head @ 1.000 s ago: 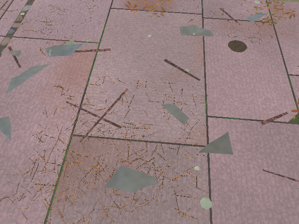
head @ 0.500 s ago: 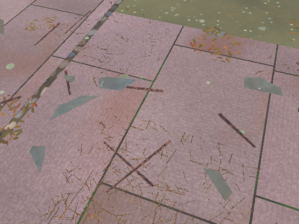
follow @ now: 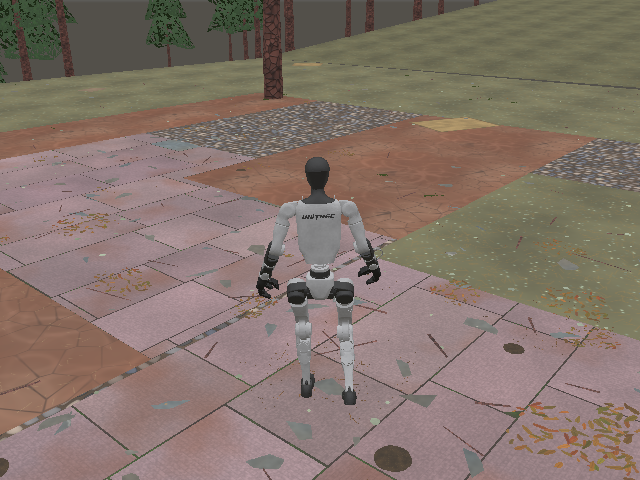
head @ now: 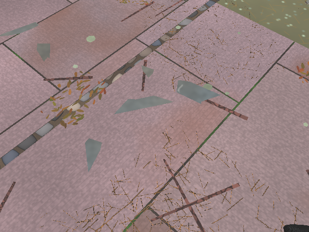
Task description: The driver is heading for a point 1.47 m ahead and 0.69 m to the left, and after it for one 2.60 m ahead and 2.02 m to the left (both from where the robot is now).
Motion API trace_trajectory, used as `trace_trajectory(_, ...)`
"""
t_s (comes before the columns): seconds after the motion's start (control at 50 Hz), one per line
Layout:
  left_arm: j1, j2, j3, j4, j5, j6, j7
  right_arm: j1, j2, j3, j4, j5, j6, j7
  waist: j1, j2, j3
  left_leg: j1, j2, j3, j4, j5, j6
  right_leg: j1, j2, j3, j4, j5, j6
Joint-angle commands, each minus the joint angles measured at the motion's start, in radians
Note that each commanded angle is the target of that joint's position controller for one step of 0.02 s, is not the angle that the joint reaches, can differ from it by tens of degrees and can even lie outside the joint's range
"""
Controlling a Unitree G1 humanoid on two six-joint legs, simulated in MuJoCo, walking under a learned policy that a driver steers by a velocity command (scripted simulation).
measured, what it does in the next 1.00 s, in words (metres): steps on the spot, turning left: right foot, then left foot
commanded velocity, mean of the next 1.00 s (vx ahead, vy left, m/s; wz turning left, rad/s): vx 0.04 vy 0.00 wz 0.34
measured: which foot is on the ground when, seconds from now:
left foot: down 0.00-0.34, up 0.36-0.66, down 0.68-1.00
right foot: up 0.00-0.32, down 0.34-1.00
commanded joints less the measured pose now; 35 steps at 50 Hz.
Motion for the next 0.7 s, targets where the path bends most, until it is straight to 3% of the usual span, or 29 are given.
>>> trace_trajectory(0.02, 0.044, 0.135, 0.032, -0.071, 0.011, 0.013, 0.017, 0.022, -0.147, -0.044, -0.071, -0.011, -0.004, -0.017, 0.012, 0.059, -0.223, 0.265, 0.271, -0.366, -0.219, 0.336, 0.212, -0.150, -0.044, 0.065, -0.037, 0.082, 0.006)
trace_trajectory(0.06, 0.067, 0.104, 0.025, -0.062, 0.018, 0.023, 0.022, 0.012, -0.154, -0.048, -0.064, -0.020, -0.004, -0.026, 0.029, 0.073, -0.237, 0.195, 0.245, -0.320, -0.214, 0.427, 0.211, -0.096, -0.024, 0.048, -0.124, 0.102, 0.020)
trace_trajectory(0.1, 0.043, 0.084, 0.018, -0.068, 0.022, 0.028, 0.027, 0.024, -0.166, -0.052, -0.054, -0.013, 0.002, -0.039, 0.021, 0.073, -0.256, 0.190, 0.230, -0.312, -0.201, 0.424, 0.204, -0.093, -0.007, 0.051, -0.211, 0.138, 0.036)
trace_trajectory(0.18, -0.028, 0.074, 0.013, -0.090, 0.013, 0.042, 0.023, 0.012, -0.165, -0.053, -0.054, -0.003, 0.030, -0.058, -0.002, 0.109, -0.245, 0.162, 0.189, -0.355, -0.211, 0.098, 0.161, -0.066, 0.018, 0.071, -0.359, 0.235, 0.044)
trace_trajectory(0.22, -0.056, 0.073, 0.013, -0.103, 0.009, 0.040, 0.020, 0.016, -0.161, -0.052, -0.053, -0.005, 0.039, -0.058, -0.015, 0.134, -0.222, 0.159, 0.180, -0.391, -0.207, 0.004, 0.148, -0.046, 0.032, 0.078, -0.433, 0.234, 0.038)
trace_trajectory(0.28, -0.067, 0.079, 0.018, -0.115, 0.005, 0.024, 0.011, 0.032, -0.155, -0.051, -0.049, -0.001, 0.046, -0.053, -0.027, 0.166, -0.216, 0.211, 0.186, -0.460, -0.160, 0.048, 0.136, -0.001, 0.052, 0.081, -0.561, 0.198, 0.018)
trace_trajectory(0.32, -0.015, 0.079, 0.026, -0.103, 0.004, 0.013, 0.002, 0.014, -0.143, -0.046, -0.053, 0.011, 0.053, -0.054, 0.010, 0.171, -0.215, 0.216, 0.157, -0.477, -0.101, 0.089, 0.100, 0.109, 0.054, 0.064, -0.769, 0.294, -0.011)
trace_trajectory(0.34, 0.016, 0.111, 0.039, -0.097, 0.013, 0.011, 0.003, 0.030, -0.119, -0.039, -0.054, 0.015, 0.056, -0.057, 0.014, 0.135, -0.218, 0.164, 0.114, -0.448, -0.040, -0.002, 0.055, 0.210, -0.021, 0.101, -0.862, 0.387, -0.042)
trace_trajectory(0.36, 0.012, 0.180, 0.051, -0.111, 0.030, 0.018, 0.008, 0.096, -0.055, -0.022, -0.048, 0.000, 0.057, -0.057, -0.034, -0.086, -0.240, 0.060, 0.003, -0.286, 0.185, -0.323, -0.012, 0.309, -0.253, 0.292, -0.901, 0.551, -0.129)
trace_trajectory(0.38, 0.011, 0.211, 0.061, -0.100, 0.062, 0.024, 0.003, 0.071, -0.112, -0.040, -0.080, 0.006, 0.044, -0.057, -0.036, -0.316, -0.172, -0.123, -0.096, -0.149, 0.363, -0.542, -0.065, 0.269, -0.376, 0.523, -0.945, 0.694, -0.301)
trace_trajectory(0.4, -0.019, 0.156, 0.049, -0.124, 0.051, 0.021, 0.005, 0.092, -0.182, -0.060, -0.053, -0.009, 0.037, -0.058, -0.029, -0.211, -0.173, -0.128, -0.037, -0.187, 0.542, -0.506, -0.101, 0.264, -0.377, 0.500, -0.930, 0.709, -0.334)
trace_trajectory(0.42, -0.049, 0.113, 0.039, -0.130, 0.037, 0.021, 0.009, 0.098, -0.191, -0.068, -0.024, 0.000, 0.042, -0.058, -0.035, -0.137, -0.164, -0.127, -0.034, -0.183, 0.609, -0.445, -0.119, 0.260, -0.313, 0.387, -0.901, 0.713, -0.294)
trace_trajectory(0.44, -0.070, 0.095, 0.033, -0.135, 0.024, 0.023, 0.010, 0.112, -0.162, -0.064, 0.002, 0.001, 0.055, -0.064, -0.043, -0.099, -0.158, -0.125, -0.027, -0.173, 0.644, -0.408, -0.139, 0.269, -0.257, 0.310, -0.882, 0.700, -0.256)
trace_trajectory(0.46, -0.073, 0.088, 0.030, -0.131, 0.009, 0.026, 0.012, 0.107, -0.138, -0.057, 0.002, -0.002, 0.063, -0.066, -0.037, -0.100, -0.147, -0.136, -0.024, -0.172, 0.667, -0.375, -0.155, 0.275, -0.245, 0.281, -0.876, 0.722, -0.253)
trace_trajectory(0.52, -0.054, 0.077, 0.025, -0.116, 0.013, 0.040, 0.015, 0.061, -0.062, -0.028, -0.009, 0.008, 0.065, -0.062, -0.020, -0.144, -0.156, -0.068, -0.005, -0.103, 0.500, -0.330, -0.178, 0.294, -0.182, 0.174, -0.881, 0.732, -0.245)
trace_trajectory(0.58, -0.036, 0.098, 0.032, -0.102, 0.009, 0.051, 0.013, 0.015, -0.025, -0.006, -0.020, 0.000, 0.060, -0.052, 0.011, -0.204, -0.183, 0.085, 0.046, -0.040, 0.227, -0.336, -0.178, 0.298, -0.180, 0.149, -0.870, 0.725, -0.251)
trace_trajectory(0.62, -0.007, 0.119, 0.037, -0.087, -0.001, 0.057, 0.009, 0.024, -0.047, -0.011, -0.008, 0.006, 0.057, -0.046, 0.022, -0.218, -0.181, 0.158, 0.045, -0.010, 0.075, -0.271, -0.165, 0.298, -0.192, 0.170, -0.858, 0.697, -0.258)
trace_trajectory(0.66, 0.001, 0.104, 0.028, -0.073, -0.016, 0.056, 0.007, 0.075, -0.048, -0.012, 0.026, 0.000, 0.053, -0.040, -0.011, -0.185, -0.162, 0.295, 0.036, 0.010, -0.198, -0.060, -0.122, 0.243, -0.171, 0.157, -0.834, 0.634, -0.219)
trace_trajectory(0.68, 0.045, 0.089, 0.021, -0.058, -0.012, 0.045, 0.003, 0.073, -0.076, -0.014, 0.022, -0.009, 0.052, -0.043, -0.002, -0.145, -0.171, 0.398, 0.079, -0.053, -0.230, 0.035, -0.089, 0.177, -0.159, 0.151, -0.830, 0.557, -0.162)
trace_trajectory(0.7, 0.055, 0.053, 0.007, -0.064, 0.019, 0.031, -0.005, 0.092, -0.136, -0.022, 0.015, -0.019, 0.053, -0.051, 0.017, 0.004, -0.217, 0.498, 0.215, -0.197, -0.197, 0.253, -0.045, 0.104, -0.096, 0.078, -0.729, 0.413, -0.091)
